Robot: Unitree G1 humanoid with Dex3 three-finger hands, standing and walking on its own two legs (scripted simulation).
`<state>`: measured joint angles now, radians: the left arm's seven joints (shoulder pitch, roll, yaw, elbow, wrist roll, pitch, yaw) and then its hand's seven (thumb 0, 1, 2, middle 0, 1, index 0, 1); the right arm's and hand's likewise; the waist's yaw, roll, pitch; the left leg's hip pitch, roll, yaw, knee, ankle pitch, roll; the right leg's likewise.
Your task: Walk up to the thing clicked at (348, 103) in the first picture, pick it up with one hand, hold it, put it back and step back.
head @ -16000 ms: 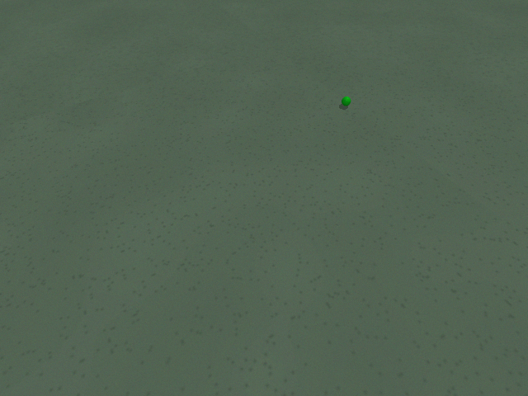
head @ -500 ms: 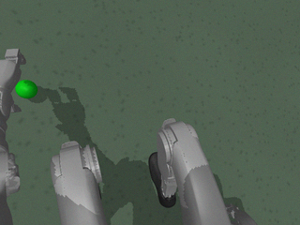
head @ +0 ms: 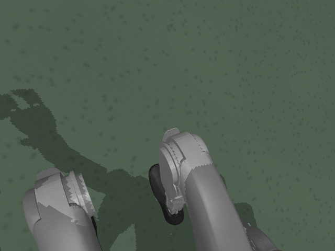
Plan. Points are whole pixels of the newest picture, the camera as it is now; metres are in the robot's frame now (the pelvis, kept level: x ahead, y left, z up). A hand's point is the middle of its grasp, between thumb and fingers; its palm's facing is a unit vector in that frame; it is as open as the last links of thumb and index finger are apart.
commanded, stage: rest palm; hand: left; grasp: from above
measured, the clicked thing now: out of the picture +0.50 +0.32 -0.29
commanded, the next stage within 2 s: close in 1.20 s
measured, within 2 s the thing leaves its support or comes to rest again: neither
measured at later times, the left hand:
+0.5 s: hand out of the picture +0.47 +0.30 -0.25, palm faces -0.48 -0.14 -0.87, open 13.8 cm
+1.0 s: hand out of the picture +0.48 +0.29 -0.27, palm faces -0.45 -0.13 -0.88, open 13.8 cm
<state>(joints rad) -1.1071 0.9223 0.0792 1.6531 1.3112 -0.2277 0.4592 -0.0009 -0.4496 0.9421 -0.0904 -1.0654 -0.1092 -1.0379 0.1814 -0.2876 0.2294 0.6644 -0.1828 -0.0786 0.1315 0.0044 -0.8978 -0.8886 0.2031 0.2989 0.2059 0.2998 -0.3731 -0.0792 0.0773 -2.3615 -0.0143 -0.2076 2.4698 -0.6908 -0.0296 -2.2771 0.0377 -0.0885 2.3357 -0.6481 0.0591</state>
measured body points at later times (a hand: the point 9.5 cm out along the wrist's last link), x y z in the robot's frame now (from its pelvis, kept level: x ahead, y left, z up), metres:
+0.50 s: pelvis +0.01 +0.01 -0.01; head +0.29 +0.11 +0.32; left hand +0.49 +0.31 -0.20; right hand +0.05 -0.25 -0.07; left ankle +0.07 +0.13 -0.28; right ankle +0.11 -0.13 -0.28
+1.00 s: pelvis +0.00 +0.01 -0.01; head +0.30 +0.13 +0.31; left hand +0.50 +0.30 -0.22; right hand +0.04 -0.25 -0.06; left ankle +0.07 +0.13 -0.28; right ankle +0.11 -0.13 -0.28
